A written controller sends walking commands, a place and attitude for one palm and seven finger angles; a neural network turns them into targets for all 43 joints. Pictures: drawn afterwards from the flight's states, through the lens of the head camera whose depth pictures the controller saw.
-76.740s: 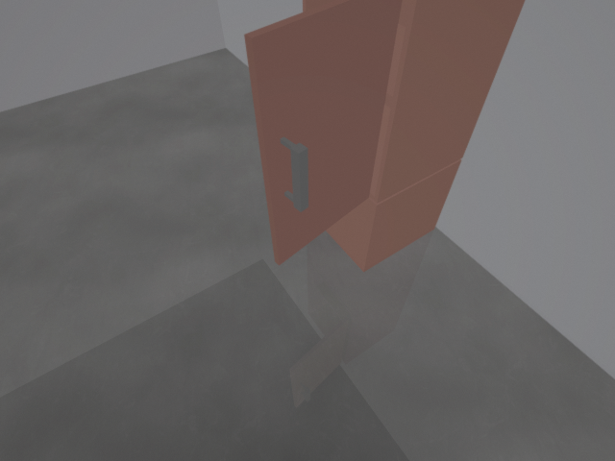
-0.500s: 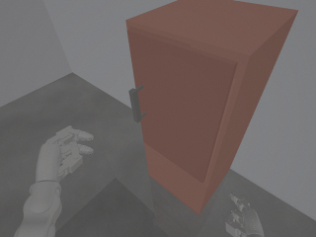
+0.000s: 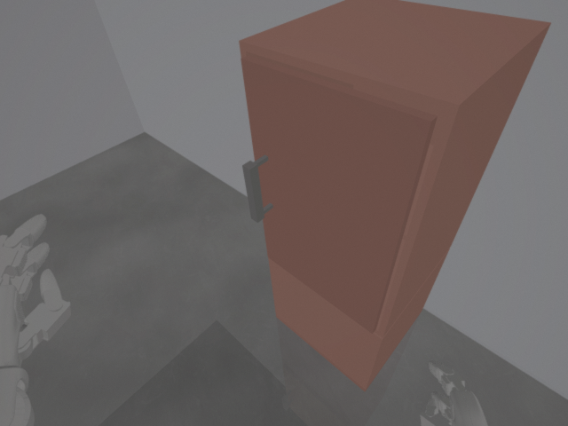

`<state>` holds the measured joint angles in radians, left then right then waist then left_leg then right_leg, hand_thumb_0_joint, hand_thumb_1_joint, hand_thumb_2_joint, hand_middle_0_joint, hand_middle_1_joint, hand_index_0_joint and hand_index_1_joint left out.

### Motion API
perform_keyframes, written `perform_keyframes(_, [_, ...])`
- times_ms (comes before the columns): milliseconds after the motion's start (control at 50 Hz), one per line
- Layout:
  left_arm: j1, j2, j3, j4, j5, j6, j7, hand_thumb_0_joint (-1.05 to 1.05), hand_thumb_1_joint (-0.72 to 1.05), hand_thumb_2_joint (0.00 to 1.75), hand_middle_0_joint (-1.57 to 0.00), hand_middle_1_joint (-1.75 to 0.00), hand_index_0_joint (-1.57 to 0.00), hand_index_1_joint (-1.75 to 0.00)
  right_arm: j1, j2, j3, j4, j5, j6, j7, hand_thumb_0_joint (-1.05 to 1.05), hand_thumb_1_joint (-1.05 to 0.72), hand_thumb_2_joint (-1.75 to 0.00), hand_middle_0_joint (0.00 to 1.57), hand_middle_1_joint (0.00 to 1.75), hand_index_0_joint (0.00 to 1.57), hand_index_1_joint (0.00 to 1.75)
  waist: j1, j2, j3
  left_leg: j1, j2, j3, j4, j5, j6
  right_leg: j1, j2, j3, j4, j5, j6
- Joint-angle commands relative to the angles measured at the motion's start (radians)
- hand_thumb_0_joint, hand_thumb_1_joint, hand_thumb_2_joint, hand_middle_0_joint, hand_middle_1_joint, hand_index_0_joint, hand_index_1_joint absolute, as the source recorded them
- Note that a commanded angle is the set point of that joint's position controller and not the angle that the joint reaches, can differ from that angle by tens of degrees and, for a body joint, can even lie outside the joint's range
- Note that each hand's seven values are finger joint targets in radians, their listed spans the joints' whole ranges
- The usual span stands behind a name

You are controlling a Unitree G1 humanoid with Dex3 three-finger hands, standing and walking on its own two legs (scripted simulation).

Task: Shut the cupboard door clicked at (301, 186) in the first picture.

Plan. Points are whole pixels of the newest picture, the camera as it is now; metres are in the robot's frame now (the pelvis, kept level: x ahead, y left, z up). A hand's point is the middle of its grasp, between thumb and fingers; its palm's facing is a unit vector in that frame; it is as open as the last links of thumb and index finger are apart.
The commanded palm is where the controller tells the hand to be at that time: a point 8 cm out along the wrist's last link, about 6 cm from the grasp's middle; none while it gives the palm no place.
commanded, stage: draw the hand back to the body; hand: left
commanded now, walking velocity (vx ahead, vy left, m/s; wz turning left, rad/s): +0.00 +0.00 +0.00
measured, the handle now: (260, 189) +0.61 +0.15 -0.04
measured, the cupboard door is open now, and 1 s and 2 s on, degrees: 0 0 0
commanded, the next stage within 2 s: step back with the hand held close in 0.18 s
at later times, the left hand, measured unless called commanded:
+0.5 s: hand (63, 310) +0.18 +0.27 +0.15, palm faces +0.42 -0.79 -0.45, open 7.4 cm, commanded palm +0.12 +0.31 +0.17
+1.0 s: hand (9, 377) +0.11 +0.28 +0.15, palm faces +0.46 -0.78 -0.43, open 7.4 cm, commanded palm +0.05 +0.32 +0.17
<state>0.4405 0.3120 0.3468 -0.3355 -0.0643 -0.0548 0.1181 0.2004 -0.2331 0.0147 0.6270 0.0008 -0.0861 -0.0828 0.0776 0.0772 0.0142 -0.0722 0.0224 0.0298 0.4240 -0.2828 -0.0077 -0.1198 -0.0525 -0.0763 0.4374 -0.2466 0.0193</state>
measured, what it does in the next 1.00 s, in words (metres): shifts its weight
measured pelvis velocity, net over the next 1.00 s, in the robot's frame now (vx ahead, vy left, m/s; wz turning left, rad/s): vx -0.09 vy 0.02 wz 0.00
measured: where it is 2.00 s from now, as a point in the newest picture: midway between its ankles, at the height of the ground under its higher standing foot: outside the picture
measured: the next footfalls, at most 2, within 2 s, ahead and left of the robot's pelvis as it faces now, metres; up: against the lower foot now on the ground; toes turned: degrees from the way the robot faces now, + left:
right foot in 1.66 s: -0.24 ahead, -0.10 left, +0.00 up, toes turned -2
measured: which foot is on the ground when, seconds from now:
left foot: down 0.00-1.00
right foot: down 0.00-1.00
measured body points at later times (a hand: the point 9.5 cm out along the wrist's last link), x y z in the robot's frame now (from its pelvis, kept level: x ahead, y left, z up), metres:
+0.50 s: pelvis -0.02 +0.01 +0.00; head -0.01 -0.01 +0.45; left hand +0.16 +0.31 +0.17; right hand +0.16 -0.23 -0.09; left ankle -0.03 +0.12 -0.74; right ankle +0.00 -0.13 -0.74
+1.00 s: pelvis -0.09 +0.02 -0.02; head -0.08 +0.02 +0.43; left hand +0.08 +0.32 +0.17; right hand +0.08 -0.23 -0.09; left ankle -0.03 +0.12 -0.74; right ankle +0.00 -0.13 -0.74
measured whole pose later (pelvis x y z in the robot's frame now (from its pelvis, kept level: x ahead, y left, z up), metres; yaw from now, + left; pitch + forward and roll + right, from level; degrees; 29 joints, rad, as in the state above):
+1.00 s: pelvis -0.09 +0.02 -0.02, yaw +0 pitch +0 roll -1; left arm 0.53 0.38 0.41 -0.48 -0.03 -0.19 0.16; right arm 0.22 -0.22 0.01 0.56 0.00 -0.03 -0.09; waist 0.01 0.01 0.01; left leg -0.39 0.02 0.02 0.64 -0.26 0.03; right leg -0.38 -0.06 -0.07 0.54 -0.15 0.03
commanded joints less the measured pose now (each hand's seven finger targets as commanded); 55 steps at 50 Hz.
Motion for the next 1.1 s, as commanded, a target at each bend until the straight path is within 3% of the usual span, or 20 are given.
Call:
perform_keyframes(0, [-0.114, 0.219, 0.117, -0.248, 0.01, -0.074, 0.017, 0.0, 0.9, 0.9, -0.2, -0.3, -0.2, -0.3, -0.131, -0.087, -0.036, -0.163, -0.001, -0.073, -0.02, 0.0, -0.9, -0.9, 0.2, 0.3, 0.2, 0.3, -0.011, -0.025, -0.115, -0.044, -0.024, 0.012, -0.064, 0.226, 0.033, 0.066, 0.03, 0.012, -0.055, 0.174, -0.021])
perform_keyframes(60, [-0.106, 0.23, 0.125, -0.293, 0.01, -0.079, 0.021, 0.0, 0.9, 0.9, -0.2, -0.3, -0.2, -0.3, -0.137, -0.078, -0.031, -0.162, -0.001, -0.084, -0.02, 0.0, -0.9, -0.9, 0.2, 0.3, 0.2, 0.3, -0.008, 0.011, -0.13, -0.048, -0.024, 0.01, -0.061, 0.252, 0.027, 0.092, 0.028, 0.012, -0.051, 0.204, -0.023])
perform_keyframes(120, [-0.107, 0.226, 0.126, -0.278, 0.013, -0.077, 0.024, 0.0, 0.9, 0.9, -0.2, -0.3, -0.2, -0.3, -0.138, -0.075, -0.026, -0.154, -0.001, -0.091, -0.018, 0.0, -0.9, -0.9, 0.2, 0.3, 0.2, 0.3, -0.011, 0.056, -0.058, -0.07, -0.023, 0.01, -0.071, 0.226, 0.018, 0.06, 0.034, 0.008, -0.062, 0.174, -0.026])
perform_keyframes(260, [-0.09, 0.182, 0.107, -0.183, 0.002, -0.073, 0.006, 0.0, 0.9, 0.9, -0.2, -0.3, -0.2, -0.3, -0.129, -0.081, -0.032, -0.152, 0.004, -0.081, -0.014, 0.0, -0.9, -0.9, 0.2, 0.3, 0.2, 0.3, -0.019, -0.045, 0.011, -0.084, -0.011, 0.011, -0.092, 0.17, 0.022, 0.024, 0.038, 0.011, -0.088, 0.104, -0.02])
perform_keyframes(280, [-0.097, 0.191, 0.112, -0.188, 0.002, -0.073, 0.006, 0.0, 0.9, 0.9, -0.2, -0.3, -0.2, -0.3, -0.132, -0.084, -0.035, -0.153, 0.006, -0.079, -0.013, 0.0, -0.9, -0.9, 0.2, 0.3, 0.2, 0.3, -0.017, -0.025, 0.001, -0.079, -0.011, 0.011, -0.095, 0.156, 0.023, 0.021, 0.039, 0.015, -0.09, 0.087, -0.021])
perform_keyframes(300, [-0.209, 0.291, 0.205, -0.256, 0.014, -0.115, 0.016, 0.0, 0.9, 0.9, -0.2, -0.3, -0.2, -0.3, -0.124, -0.112, -0.043, -0.184, 0.007, -0.055, -0.005, 0.0, -0.9, -0.9, 0.2, 0.3, 0.2, 0.3, -0.053, -0.035, 0.024, -0.173, 0.01, 0.001, -0.034, 0.091, 0.04, -0.035, -0.018, 0.093, -0.143, 0.103, -0.026])
perform_keyframes(320, [-0.103, 0.238, 0.164, -0.177, 0.012, -0.12, 0.013, 0.0, 0.9, 0.9, -0.2, -0.3, -0.2, -0.3, -0.117, -0.104, -0.045, -0.165, 0.004, -0.041, -0.005, 0.0, -0.9, -0.9, 0.2, 0.3, 0.2, 0.3, -0.06, -0.094, -0.004, -0.162, 0.004, -0.009, 0.002, 0.082, 0.04, -0.052, -0.049, 0.106, -0.161, 0.086, -0.035])
perform_keyframes(360, [-0.052, 0.22, 0.14, -0.198, 0.017, -0.128, 0.011, 0.0, 0.9, 0.9, -0.2, -0.3, -0.2, -0.3, -0.124, -0.098, -0.045, -0.173, -0.001, -0.024, -0.002, 0.0, -0.9, -0.9, 0.2, 0.3, 0.2, 0.3, -0.063, -0.109, -0.031, -0.154, 0.0, -0.011, 0.033, 0.115, 0.035, -0.061, -0.076, 0.116, -0.155, 0.128, -0.048])
perform_keyframes(440, [0.031, 0.248, 0.17, -0.297, 0.013, -0.142, 0.027, 0.0, 0.9, 0.9, -0.2, -0.3, -0.2, -0.3, -0.117, -0.117, -0.059, -0.198, 0.0, 0.007, -0.006, 0.0, -0.9, -0.9, 0.2, 0.3, 0.2, 0.3, -0.07, -0.009, -0.157, -0.152, 0.022, -0.036, 0.011, 0.308, 0.023, 0.022, -0.053, 0.059, -0.028, 0.318, -0.042])
perform_keyframes(500, [0.081, 0.278, 0.211, -0.352, 0.003, -0.142, 0.036, 0.0, 0.9, 0.9, -0.2, -0.3, -0.2, -0.3, -0.113, -0.119, -0.066, -0.23, 0.001, 0.035, -0.012, 0.0, -0.9, -0.9, 0.2, 0.3, 0.2, 0.3, -0.067, 0.001, -0.223, -0.161, 0.042, -0.044, 0.007, 0.454, 0.014, 0.068, -0.021, 0.04, 0.054, 0.44, -0.026])
perform_keyframes(560, [0.099, 0.289, 0.228, -0.361, -0.003, -0.138, 0.039, 0.0, 0.9, 0.9, -0.2, -0.3, -0.2, -0.3, -0.113, -0.114, -0.068, -0.248, 0.004, 0.057, -0.02, 0.0, -0.9, -0.9, 0.2, 0.3, 0.2, 0.3, -0.067, -0.007, -0.231, -0.189, 0.052, -0.042, 0.015, 0.489, 0.011, 0.078, -0.019, 0.044, 0.092, 0.496, -0.021])
perform_keyframes(660, [0.099, 0.26, 0.204, -0.296, -0.001, -0.135, 0.044, 0.0, 0.9, 0.9, -0.2, -0.3, -0.2, -0.3, -0.109, -0.119, -0.068, -0.244, 0.007, 0.063, -0.028, 0.0, -0.9, -0.9, 0.2, 0.3, 0.2, 0.3, -0.072, -0.016, -0.146, -0.307, 0.069, -0.053, -0.031, 0.268, 0.03, 0.034, -0.01, 0.061, 0.086, 0.346, -0.007])
perform_keyframes(740, [0.055, 0.266, 0.206, -0.298, 0.016, -0.152, 0.046, 0.0, 0.9, 0.9, -0.2, -0.3, -0.2, -0.3, -0.11, -0.137, -0.072, -0.242, 0.008, 0.049, -0.029, 0.0, -0.9, -0.9, 0.2, 0.3, 0.2, 0.3, -0.071, 0.016, -0.102, -0.501, 0.089, -0.09, -0.1, -0.047, 0.064, 0.093, 0.013, 0.07, 0.12, 0.195, 0.002])
perform_keyframes(800, [0.038, 0.253, 0.196, -0.31, 0.027, -0.171, 0.05, 0.0, 0.9, 0.9, -0.2, -0.3, -0.2, -0.3, -0.097, -0.13, -0.068, -0.247, 0.012, 0.034, -0.026, 0.0, -0.9, -0.9, 0.2, 0.3, 0.2, 0.3, -0.074, -0.011, -0.079, -0.602, 0.08, -0.094, -0.095, -0.248, 0.078, 0.101, 0.006, 0.093, 0.115, 0.099, 0.0])
perform_keyframes(840, [0.026, 0.284, 0.222, -0.323, 0.036, -0.182, 0.053, 0.0, 0.9, 0.9, -0.2, -0.3, -0.2, -0.3, -0.096, -0.134, -0.071, -0.241, 0.006, 0.026, -0.025, 0.0, -0.9, -0.9, 0.2, 0.3, 0.2, 0.3, -0.076, -0.031, -0.07, -0.611, 0.063, -0.089, -0.055, -0.296, 0.08, 0.062, -0.013, 0.127, 0.069, 0.021, -0.008])
perform_keyframes(900, [0.012, 0.276, 0.209, -0.363, 0.038, -0.203, 0.06, 0.0, 0.9, 0.9, -0.2, -0.3, -0.2, -0.3, -0.08, -0.12, -0.065, -0.236, 0.004, 0.007, -0.02, 0.0, -0.9, -0.9, 0.2, 0.3, 0.2, 0.3, -0.083, -0.068, -0.072, -0.539, 0.033, -0.068, 0.026, -0.281, 0.065, -0.055, -0.046, 0.165, -0.014, -0.116, -0.027])
perform_keyframes(940, [-0.002, 0.303, 0.225, -0.396, 0.039, -0.214, 0.067, 0.0, 0.9, 0.9, -0.2, -0.3, -0.2, -0.3, -0.072, -0.127, -0.068, -0.223, -0.001, -0.003, -0.019, 0.0, -0.9, -0.9, 0.2, 0.3, 0.2, 0.3, -0.088, -0.044, -0.083, -0.483, 0.025, -0.07, 0.042, -0.258, 0.056, -0.114, -0.057, 0.168, -0.052, -0.184, -0.036])
perform_keyframes(1000, [0.014, 0.283, 0.215, -0.398, 0.037, -0.227, 0.075, 0.0, 0.9, 0.9, -0.2, -0.3, -0.2, -0.3, -0.066, -0.124, -0.061, -0.215, -0.002, -0.02, -0.021, 0.0, -0.9, -0.9, 0.2, 0.3, 0.2, 0.3, -0.09, 0.016, -0.081, -0.505, 0.047, -0.097, -0.024, -0.266, 0.059, -0.098, -0.017, 0.119, -0.006, -0.168, -0.02])
perform_keyframes(1040, [0.029, 0.294, 0.24, -0.379, 0.044, -0.237, 0.077, 0.0, 0.9, 0.9, -0.2, -0.3, -0.2, -0.3, -0.07, -0.136, -0.065, -0.214, -0.003, -0.034, -0.027, 0.0, -0.9, -0.9, 0.2, 0.3, 0.2, 0.3, -0.083, 0.086, -0.084, -0.621, 0.095, -0.154, -0.118, -0.353, 0.082, 0.023, 0.035, 0.089, 0.098, -0.11, -0.002])
perform_keyframes(1080, [0.05, 0.275, 0.243, -0.359, 0.048, -0.244, 0.075, 0.0, 0.9, 0.9, -0.2, -0.3, -0.2, -0.3, -0.07, -0.135, -0.067, -0.213, 0.001, -0.041, -0.026, 0.0, -0.9, -0.9, 0.2, 0.3, 0.2, 0.3, -0.076, 0.119, -0.096, -0.724, 0.135, -0.189, -0.158, -0.365, 0.102, 0.138, 0.071, 0.076, 0.221, 0.035, 0.004])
